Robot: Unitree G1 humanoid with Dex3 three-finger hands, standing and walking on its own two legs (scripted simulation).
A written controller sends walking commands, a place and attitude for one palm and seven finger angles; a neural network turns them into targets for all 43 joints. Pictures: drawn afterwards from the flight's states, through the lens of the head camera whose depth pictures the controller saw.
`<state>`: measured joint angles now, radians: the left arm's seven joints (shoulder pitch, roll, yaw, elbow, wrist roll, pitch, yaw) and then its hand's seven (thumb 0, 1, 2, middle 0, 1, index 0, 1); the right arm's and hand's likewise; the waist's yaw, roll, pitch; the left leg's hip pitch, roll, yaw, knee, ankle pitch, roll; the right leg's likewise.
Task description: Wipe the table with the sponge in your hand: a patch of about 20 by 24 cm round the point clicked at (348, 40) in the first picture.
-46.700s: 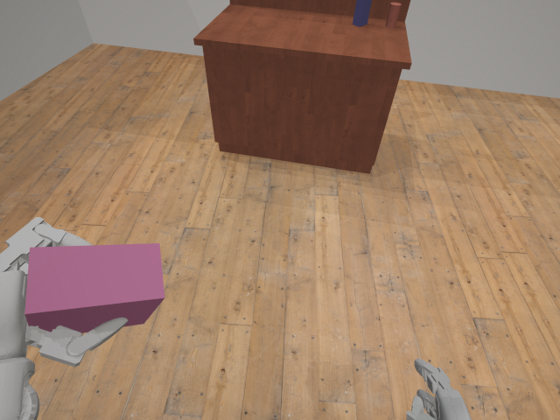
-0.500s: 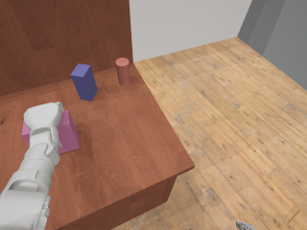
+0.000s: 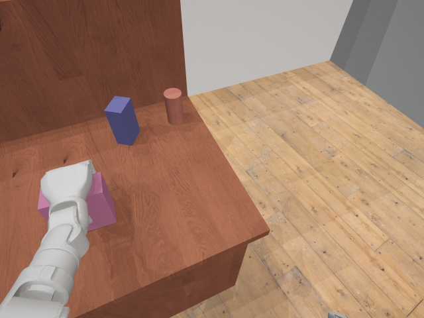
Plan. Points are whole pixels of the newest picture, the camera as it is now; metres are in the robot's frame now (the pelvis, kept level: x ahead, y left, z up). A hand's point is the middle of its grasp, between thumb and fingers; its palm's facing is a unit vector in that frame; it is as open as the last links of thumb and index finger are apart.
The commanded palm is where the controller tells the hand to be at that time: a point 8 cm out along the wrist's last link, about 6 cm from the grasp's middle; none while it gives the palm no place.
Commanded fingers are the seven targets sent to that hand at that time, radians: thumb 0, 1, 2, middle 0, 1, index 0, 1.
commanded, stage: wipe back along the first lane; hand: left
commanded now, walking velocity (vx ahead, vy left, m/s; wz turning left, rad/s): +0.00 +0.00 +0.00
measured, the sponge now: (83, 210) +0.34 +0.31 -0.05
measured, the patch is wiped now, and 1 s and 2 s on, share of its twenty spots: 0.95 0.95 0.95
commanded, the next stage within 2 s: lift the sponge slowly off the table in 1.16 s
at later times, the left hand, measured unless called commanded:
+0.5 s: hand (79, 215) +0.31 +0.29 +0.00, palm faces -0.05 -0.04 -1.00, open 10.4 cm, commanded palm +0.26 +0.27 +0.03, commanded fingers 0.00 0.10 1.30 -1.20 -1.60 -1.20 -1.60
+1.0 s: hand (83, 240) +0.26 +0.26 +0.00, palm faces -0.03 -0.08 -1.00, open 10.4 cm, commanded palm +0.21 +0.25 +0.03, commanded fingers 0.00 0.10 1.30 -1.20 -1.60 -1.20 -1.60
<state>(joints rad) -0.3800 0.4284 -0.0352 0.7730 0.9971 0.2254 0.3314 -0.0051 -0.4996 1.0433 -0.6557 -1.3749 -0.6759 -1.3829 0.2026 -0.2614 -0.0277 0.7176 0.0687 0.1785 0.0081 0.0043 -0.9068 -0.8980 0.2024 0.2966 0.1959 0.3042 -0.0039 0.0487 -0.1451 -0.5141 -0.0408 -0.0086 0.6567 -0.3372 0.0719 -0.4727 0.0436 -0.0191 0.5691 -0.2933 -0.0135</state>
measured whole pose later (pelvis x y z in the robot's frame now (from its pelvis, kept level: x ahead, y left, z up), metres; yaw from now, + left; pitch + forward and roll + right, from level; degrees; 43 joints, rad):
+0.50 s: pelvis +0.00 +0.00 +0.00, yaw +0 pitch +9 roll -2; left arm -0.21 0.37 -0.11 0.55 0.99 0.33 0.32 -0.01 -0.49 1.04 -0.65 -1.39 -0.67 -1.39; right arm 0.13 -0.25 -0.01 0.67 0.07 0.17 0.00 0.01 -0.91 -0.90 0.20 0.30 0.20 0.30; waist 0.03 0.05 -0.14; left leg -0.45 -0.05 -0.01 0.64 -0.34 0.07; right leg -0.42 0.03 -0.02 0.57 -0.30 -0.01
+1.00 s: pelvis +0.00 -0.01 +0.00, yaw +0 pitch +6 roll -1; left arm 0.04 0.32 -0.15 0.29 0.99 0.38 0.32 -0.01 -0.49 1.04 -0.64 -1.39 -0.66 -1.40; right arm 0.09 -0.25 -0.01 0.65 0.07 0.14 0.00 0.01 -0.91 -0.90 0.20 0.30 0.20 0.30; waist 0.07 0.06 -0.14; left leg -0.38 -0.05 0.00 0.62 -0.34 0.06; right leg -0.36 0.04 -0.01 0.57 -0.31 -0.02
